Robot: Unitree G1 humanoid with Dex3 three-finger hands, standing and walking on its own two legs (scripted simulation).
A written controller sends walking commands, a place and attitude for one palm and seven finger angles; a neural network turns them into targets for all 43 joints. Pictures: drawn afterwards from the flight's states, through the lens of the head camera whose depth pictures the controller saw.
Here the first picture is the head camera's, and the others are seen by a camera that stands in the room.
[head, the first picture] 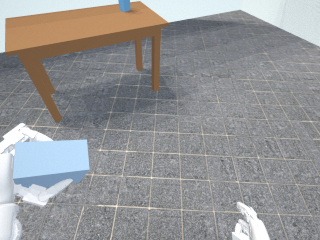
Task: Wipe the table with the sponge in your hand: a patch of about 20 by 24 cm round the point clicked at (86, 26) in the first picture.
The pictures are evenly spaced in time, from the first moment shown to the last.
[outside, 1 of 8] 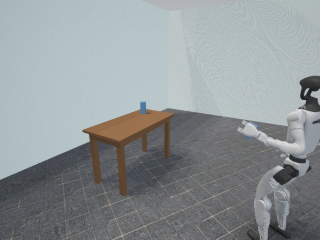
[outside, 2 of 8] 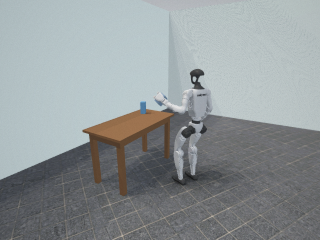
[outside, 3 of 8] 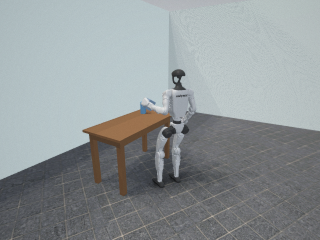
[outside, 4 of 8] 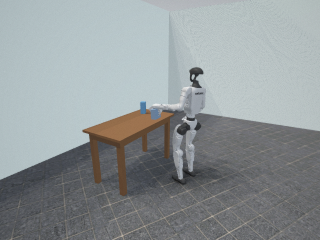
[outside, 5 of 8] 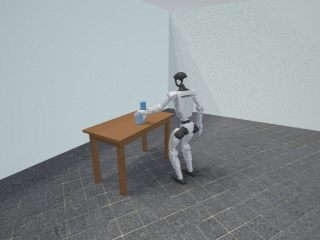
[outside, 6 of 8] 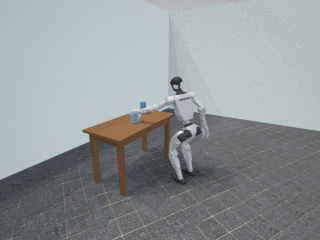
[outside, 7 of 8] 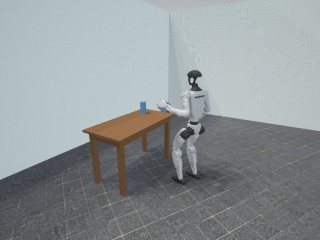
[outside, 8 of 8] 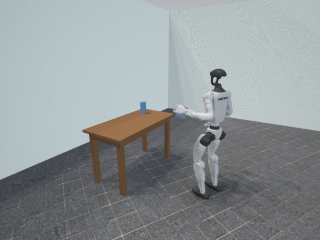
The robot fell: no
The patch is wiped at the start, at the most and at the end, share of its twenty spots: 0.00 0.90 0.90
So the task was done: yes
